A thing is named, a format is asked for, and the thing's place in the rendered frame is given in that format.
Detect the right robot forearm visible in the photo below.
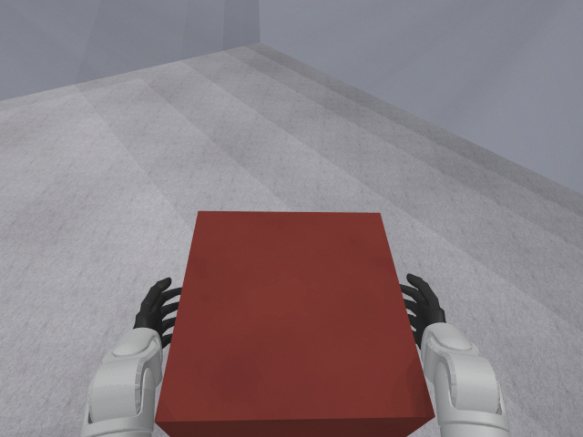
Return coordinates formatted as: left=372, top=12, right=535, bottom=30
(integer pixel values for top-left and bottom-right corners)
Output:
left=421, top=322, right=511, bottom=437

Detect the carton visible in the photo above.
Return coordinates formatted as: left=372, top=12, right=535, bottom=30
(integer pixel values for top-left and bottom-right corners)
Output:
left=154, top=211, right=435, bottom=437

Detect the left robot forearm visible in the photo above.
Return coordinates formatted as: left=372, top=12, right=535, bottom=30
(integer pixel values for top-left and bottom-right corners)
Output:
left=80, top=328, right=163, bottom=437

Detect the robot right hand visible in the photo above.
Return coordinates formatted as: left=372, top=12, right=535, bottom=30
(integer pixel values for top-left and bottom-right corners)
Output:
left=400, top=273, right=446, bottom=350

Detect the robot left hand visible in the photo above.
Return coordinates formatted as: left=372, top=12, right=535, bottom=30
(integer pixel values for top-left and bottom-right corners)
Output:
left=133, top=277, right=182, bottom=349

